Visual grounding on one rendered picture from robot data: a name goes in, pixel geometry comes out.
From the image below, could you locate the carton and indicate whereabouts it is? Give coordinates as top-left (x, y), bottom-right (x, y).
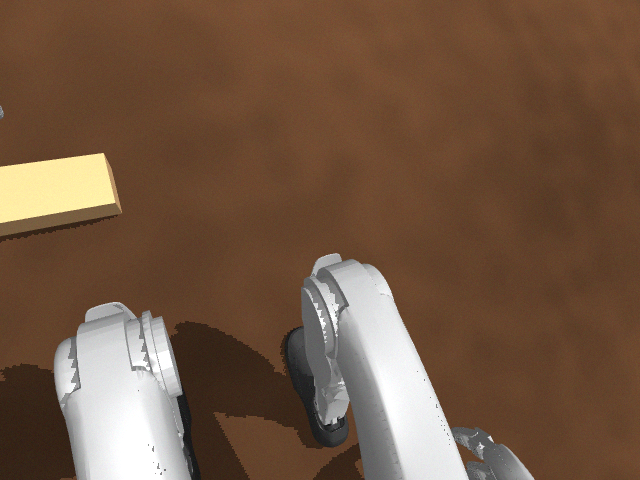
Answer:
top-left (0, 153), bottom-right (122, 236)

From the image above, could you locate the left robot foot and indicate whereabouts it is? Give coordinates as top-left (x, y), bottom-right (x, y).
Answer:
top-left (177, 381), bottom-right (201, 480)

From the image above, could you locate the right robot foot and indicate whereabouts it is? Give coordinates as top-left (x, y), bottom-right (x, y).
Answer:
top-left (285, 326), bottom-right (349, 448)

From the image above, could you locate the right robot hand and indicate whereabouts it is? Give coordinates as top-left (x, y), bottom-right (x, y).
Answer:
top-left (451, 427), bottom-right (535, 480)

